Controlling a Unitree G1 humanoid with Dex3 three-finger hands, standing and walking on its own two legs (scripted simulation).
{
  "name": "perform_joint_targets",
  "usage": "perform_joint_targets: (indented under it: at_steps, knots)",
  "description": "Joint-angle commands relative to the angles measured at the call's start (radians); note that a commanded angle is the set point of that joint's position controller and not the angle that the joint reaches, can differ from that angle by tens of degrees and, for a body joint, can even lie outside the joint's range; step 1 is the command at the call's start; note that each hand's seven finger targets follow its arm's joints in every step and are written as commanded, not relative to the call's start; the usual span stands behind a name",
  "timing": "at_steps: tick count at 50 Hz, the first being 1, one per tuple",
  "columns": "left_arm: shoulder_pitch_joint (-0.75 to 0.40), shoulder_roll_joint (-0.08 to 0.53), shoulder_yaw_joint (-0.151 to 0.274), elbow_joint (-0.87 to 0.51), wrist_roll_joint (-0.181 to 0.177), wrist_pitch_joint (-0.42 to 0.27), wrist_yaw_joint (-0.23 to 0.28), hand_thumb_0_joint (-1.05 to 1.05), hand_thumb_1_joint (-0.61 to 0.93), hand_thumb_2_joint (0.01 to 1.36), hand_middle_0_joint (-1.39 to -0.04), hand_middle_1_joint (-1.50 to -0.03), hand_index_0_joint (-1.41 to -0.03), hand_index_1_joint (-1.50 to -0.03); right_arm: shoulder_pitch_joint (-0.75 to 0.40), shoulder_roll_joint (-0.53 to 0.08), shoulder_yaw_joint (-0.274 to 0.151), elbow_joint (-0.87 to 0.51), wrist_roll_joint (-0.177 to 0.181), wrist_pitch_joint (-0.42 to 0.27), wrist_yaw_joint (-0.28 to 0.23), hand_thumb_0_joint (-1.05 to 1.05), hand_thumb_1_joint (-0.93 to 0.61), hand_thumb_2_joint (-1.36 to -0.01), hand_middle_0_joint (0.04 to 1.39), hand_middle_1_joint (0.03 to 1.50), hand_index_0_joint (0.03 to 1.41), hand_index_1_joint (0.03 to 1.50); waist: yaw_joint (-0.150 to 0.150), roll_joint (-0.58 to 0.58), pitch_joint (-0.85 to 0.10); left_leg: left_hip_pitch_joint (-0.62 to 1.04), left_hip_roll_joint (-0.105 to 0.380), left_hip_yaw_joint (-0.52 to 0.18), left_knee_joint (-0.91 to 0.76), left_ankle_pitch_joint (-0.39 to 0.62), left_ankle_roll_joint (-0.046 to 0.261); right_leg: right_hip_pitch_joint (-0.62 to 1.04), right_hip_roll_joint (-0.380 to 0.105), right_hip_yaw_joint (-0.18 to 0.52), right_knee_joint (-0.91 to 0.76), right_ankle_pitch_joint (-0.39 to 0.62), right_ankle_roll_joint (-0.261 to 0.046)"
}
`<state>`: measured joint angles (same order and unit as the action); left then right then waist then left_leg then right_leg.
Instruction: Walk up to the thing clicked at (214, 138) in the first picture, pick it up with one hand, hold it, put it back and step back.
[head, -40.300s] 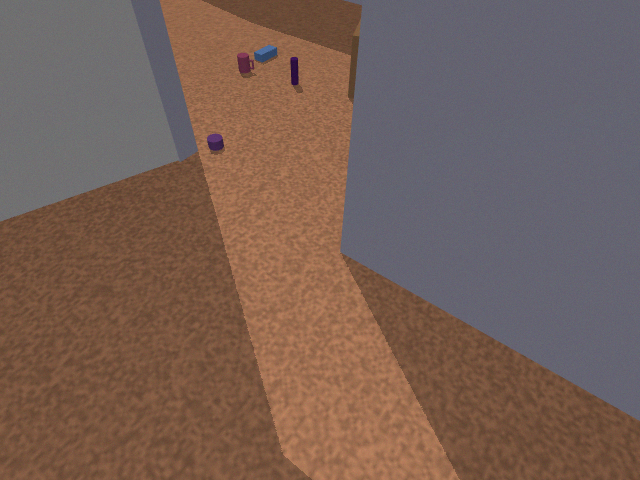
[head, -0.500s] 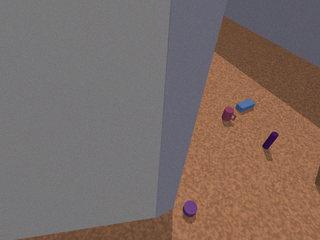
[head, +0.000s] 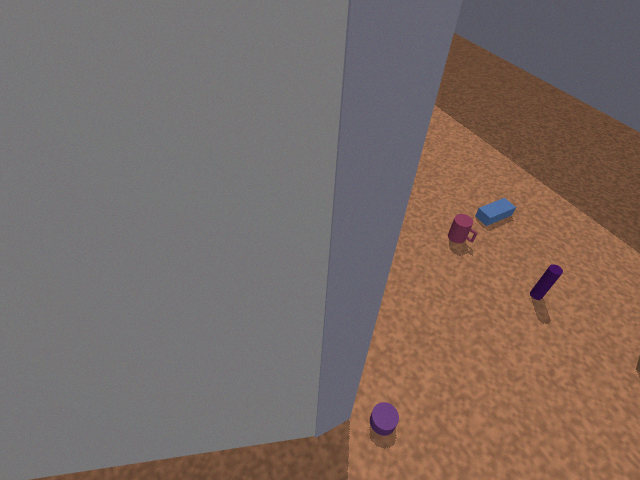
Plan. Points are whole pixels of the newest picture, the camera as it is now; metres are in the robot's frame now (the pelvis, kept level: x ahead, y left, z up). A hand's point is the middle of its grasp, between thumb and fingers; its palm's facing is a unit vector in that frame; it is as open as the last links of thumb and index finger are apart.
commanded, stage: stand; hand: right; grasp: from above
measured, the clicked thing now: (384, 418) +0.44 -0.22 -0.76
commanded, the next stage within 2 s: step back in 0.14 s
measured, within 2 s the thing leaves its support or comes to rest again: neither
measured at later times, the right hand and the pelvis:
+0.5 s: hand out of the picture +0.09 -0.31 -0.18, palm faces -0.02 +0.93 -0.38, open 7.4 cm; pelvis -0.06 -0.04 -0.02, yaw +0 degrees
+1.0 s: hand out of the picture -0.06 -0.27 -0.15, palm faces -0.07 +0.91 -0.41, open 7.4 cm; pelvis -0.17 -0.02 -0.02, yaw +5 degrees
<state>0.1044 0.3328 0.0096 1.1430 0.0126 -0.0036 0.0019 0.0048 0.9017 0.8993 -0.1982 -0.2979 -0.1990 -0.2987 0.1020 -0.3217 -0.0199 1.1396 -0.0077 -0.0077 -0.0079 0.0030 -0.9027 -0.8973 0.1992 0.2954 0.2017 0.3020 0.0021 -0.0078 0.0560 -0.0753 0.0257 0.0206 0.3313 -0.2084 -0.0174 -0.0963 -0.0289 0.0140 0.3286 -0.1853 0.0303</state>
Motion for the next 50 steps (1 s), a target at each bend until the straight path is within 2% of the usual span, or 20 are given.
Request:
perform_joint_targets:
  at_steps: [1, 6, 7, 10, 15, 17, 19, 20, 21, 22, 27, 34, 38, 40, 41, 42, 43, 44, 47, 50]
  knots:
    - [-0.036, 0.207, 0.035, -0.053, 0.002, -0.024, 0.014, 0.000, 0.900, 0.900, -0.200, -0.300, -0.200, -0.300, -0.033, -0.211, -0.039, -0.059, -0.002, -0.020, -0.009, 0.000, -0.900, -0.900, 0.200, 0.300, 0.200, 0.300, -0.005, -0.006, -0.048, -0.013, 0.102, -0.079, -0.068, 0.140, 0.029, -0.016, -0.091, 0.064, -0.048, 0.145, -0.038]
    - [-0.030, 0.202, 0.034, -0.059, 0.002, -0.026, 0.013, 0.000, 0.900, 0.900, -0.200, -0.300, -0.200, -0.300, -0.033, -0.216, -0.040, -0.064, -0.003, -0.022, -0.009, 0.000, -0.900, -0.900, 0.200, 0.300, 0.200, 0.300, -0.002, 0.016, -0.069, -0.007, 0.102, -0.074, -0.055, 0.161, 0.032, 0.004, -0.099, 0.068, -0.044, 0.181, -0.039]
    - [-0.071, 0.261, 0.054, -0.088, -0.009, -0.008, 0.007, 0.000, 0.900, 0.900, -0.200, -0.300, -0.200, -0.300, -0.030, -0.298, -0.080, -0.090, 0.017, -0.011, -0.010, 0.000, -0.900, -0.900, 0.200, 0.300, 0.200, 0.300, -0.004, 0.023, 0.025, -0.078, 0.094, -0.100, 0.025, 0.365, 0.041, -0.067, -0.077, 0.075, 0.072, 0.327, -0.066]
    - [-0.041, 0.228, 0.055, -0.129, -0.024, 0.005, 0.005, 0.000, 0.900, 0.900, -0.200, -0.300, -0.200, -0.300, -0.007, -0.297, -0.089, -0.132, 0.021, -0.004, -0.017, 0.000, -0.900, -0.900, 0.200, 0.300, 0.200, 0.300, -0.001, 0.059, -0.074, -0.046, 0.133, -0.113, 0.068, 0.511, 0.096, -0.053, -0.040, 0.025, 0.207, 0.341, -0.068]
    - [0.057, 0.221, 0.078, -0.165, -0.010, 0.044, -0.008, 0.000, 0.900, 0.900, -0.200, -0.300, -0.200, -0.300, -0.128, -0.331, -0.101, -0.244, -0.010, 0.018, -0.016, 0.000, -0.900, -0.900, 0.200, 0.300, 0.200, 0.300, 0.033, 0.210, -0.108, -0.208, 0.302, -0.238, 0.050, 0.389, 0.243, -0.083, 0.059, 0.012, 0.502, -0.273, -0.074]
    - [0.094, 0.217, 0.084, -0.179, -0.012, 0.043, -0.016, 0.000, 0.900, 0.900, -0.200, -0.300, -0.200, -0.300, -0.155, -0.324, -0.098, -0.271, -0.016, 0.025, -0.014, 0.000, -0.900, -0.900, 0.200, 0.300, 0.200, 0.300, 0.053, 0.215, -0.108, -0.224, 0.268, -0.190, 0.119, 0.352, 0.213, -0.076, 0.037, 0.027, 0.421, -0.231, -0.084]
    - [0.084, 0.258, 0.094, -0.194, -0.006, 0.026, -0.010, 0.000, 0.900, 0.900, -0.200, -0.300, -0.200, -0.300, -0.136, -0.275, -0.085, -0.288, -0.002, 0.037, -0.013, 0.000, -0.900, -0.900, 0.200, 0.300, 0.200, 0.300, 0.049, 0.047, -0.099, -0.187, 0.105, -0.084, 0.329, 0.248, 0.106, -0.103, -0.065, 0.105, 0.170, 0.280, -0.106]
    - [0.055, 0.324, 0.111, -0.211, 0.003, 0.019, -0.005, 0.000, 0.900, 0.900, -0.200, -0.300, -0.200, -0.300, -0.126, -0.229, -0.077, -0.299, 0.011, 0.045, -0.018, 0.000, -0.900, -0.900, 0.200, 0.300, 0.200, 0.300, 0.042, -0.135, -0.087, -0.277, -0.066, -0.039, 0.495, 0.046, 0.053, -0.065, -0.196, 0.288, 0.063, 0.526, -0.151]
    - [0.077, 0.349, 0.119, -0.219, 0.015, 0.013, 0.001, 0.000, 0.900, 0.900, -0.200, -0.300, -0.200, -0.300, -0.094, -0.216, -0.078, -0.299, 0.006, 0.056, -0.029, 0.000, -0.900, -0.900, 0.200, 0.300, 0.200, 0.300, 0.037, -0.171, -0.095, -0.377, -0.131, -0.136, 0.609, -0.386, 0.053, 0.009, -0.272, 0.394, 0.049, 0.630, -0.200]
    - [0.081, 0.334, 0.116, -0.218, 0.017, 0.008, 0.008, 0.000, 0.900, 0.900, -0.200, -0.300, -0.200, -0.300, -0.049, -0.220, -0.076, -0.293, 0.003, 0.064, -0.033, 0.000, -0.900, -0.900, 0.200, 0.300, 0.200, 0.300, 0.021, -0.095, -0.103, -0.372, -0.124, -0.177, 0.730, -0.435, 0.056, 0.010, -0.293, 0.354, 0.091, 0.715, -0.250]
    - [-0.044, 0.292, 0.106, -0.307, 0.020, 0.004, 0.030, 0.000, 0.900, 0.900, -0.200, -0.300, -0.200, -0.300, 0.021, -0.250, -0.084, -0.279, 0.012, 0.066, -0.034, 0.000, -0.900, -0.900, 0.200, 0.300, 0.200, 0.300, -0.023, -0.139, -0.099, -0.410, -0.130, -0.227, 0.914, -0.299, 0.038, -0.042, -0.208, 0.203, 0.132, 0.572, -0.240]
    - [0.089, 0.283, 0.113, -0.319, 0.011, 0.006, 0.035, 0.000, 0.900, 0.900, -0.200, -0.300, -0.200, -0.300, -0.004, -0.241, -0.097, -0.344, -0.005, 0.043, -0.022, 0.000, -0.900, -0.900, 0.200, 0.300, 0.200, 0.300, 0.047, -0.117, -0.120, -0.402, -0.086, -0.146, 0.625, -0.316, -0.010, 0.119, -0.233, 0.214, 0.177, 0.543, -0.290]
    - [0.032, 0.305, 0.112, -0.347, 0.009, 0.017, 0.026, 0.000, 0.900, 0.900, -0.200, -0.300, -0.200, -0.300, 0.080, -0.230, -0.103, -0.319, -0.011, 0.032, -0.012, 0.000, -0.900, -0.900, 0.200, 0.300, 0.200, 0.300, 0.013, -0.164, -0.139, -0.235, -0.053, -0.064, 0.327, -0.229, 0.019, 0.014, -0.215, 0.187, 0.205, 0.374, -0.246]
    - [-0.015, 0.297, 0.105, -0.354, -0.001, 0.026, 0.023, 0.000, 0.900, 0.900, -0.200, -0.300, -0.200, -0.300, 0.163, -0.219, -0.107, -0.279, -0.020, 0.024, -0.012, 0.000, -0.900, -0.900, 0.200, 0.300, 0.200, 0.300, -0.033, -0.141, -0.155, -0.085, -0.052, -0.047, 0.110, -0.021, 0.048, -0.095, -0.194, 0.166, 0.267, 0.278, -0.193]
    - [-0.004, 0.269, 0.095, -0.355, -0.011, 0.029, 0.020, 0.000, 0.900, 0.900, -0.200, -0.300, -0.200, -0.300, 0.165, -0.263, -0.118, -0.286, -0.032, 0.016, -0.013, 0.000, -0.900, -0.900, 0.200, 0.300, 0.200, 0.300, -0.027, -0.046, -0.158, -0.012, 0.012, -0.161, 0.085, 0.082, 0.075, -0.207, -0.139, 0.137, 0.316, 0.151, -0.139]
    - [-0.006, 0.225, 0.082, -0.365, -0.017, 0.031, 0.018, 0.000, 0.900, 0.900, -0.200, -0.300, -0.200, -0.300, 0.131, -0.334, -0.136, -0.307, -0.036, 0.013, -0.012, 0.000, -0.900, -0.900, 0.200, 0.300, 0.200, 0.300, -0.016, 0.175, -0.124, 0.011, 0.180, -0.420, 0.046, 0.169, 0.148, -0.381, 0.015, 0.063, 0.473, -0.115, -0.068]
    - [-0.036, 0.221, 0.088, -0.370, -0.012, 0.040, 0.032, 0.000, 0.900, 0.900, -0.200, -0.300, -0.200, -0.300, 0.069, -0.407, -0.146, -0.343, -0.027, 0.018, -0.008, 0.000, -0.900, -0.900, 0.200, 0.300, 0.200, 0.300, -0.052, 0.274, -0.052, -0.209, 0.353, -0.565, -0.021, 0.187, 0.321, -0.371, 0.133, 0.058, 0.704, -0.451, -0.037]
    - [-0.018, 0.251, 0.102, -0.348, -0.006, 0.043, 0.038, 0.000, 0.900, 0.900, -0.200, -0.300, -0.200, -0.300, 0.015, -0.399, -0.143, -0.374, -0.034, 0.014, -0.013, 0.000, -0.900, -0.900, 0.200, 0.300, 0.200, 0.300, -0.037, 0.248, 0.008, -0.338, 0.380, -0.613, -0.028, 0.211, 0.351, -0.306, 0.112, 0.132, 0.843, -0.458, -0.027]
    - [0.081, 0.246, 0.091, -0.291, -0.023, 0.039, 0.027, 0.000, 0.900, 0.900, -0.200, -0.300, -0.200, -0.300, -0.078, -0.278, -0.121, -0.403, -0.019, 0.014, -0.019, 0.000, -0.900, -0.900, 0.200, 0.300, 0.200, 0.300, 0.040, 0.140, 0.013, -0.232, 0.186, -0.276, 0.046, 0.344, 0.225, -0.355, 0.169, 0.171, 0.891, -0.314, -0.029]
    - [0.089, 0.243, 0.075, -0.302, -0.021, 0.030, 0.035, 0.000, 0.900, 0.900, -0.200, -0.300, -0.200, -0.300, -0.006, -0.262, -0.122, -0.419, -0.024, 0.017, -0.018, 0.000, -0.900, -0.900, 0.200, 0.300, 0.200, 0.300, -0.015, 0.139, -0.046, -0.128, 0.151, -0.244, 0.091, 0.330, 0.217, -0.362, 0.166, 0.125, 0.849, -0.291, -0.005]
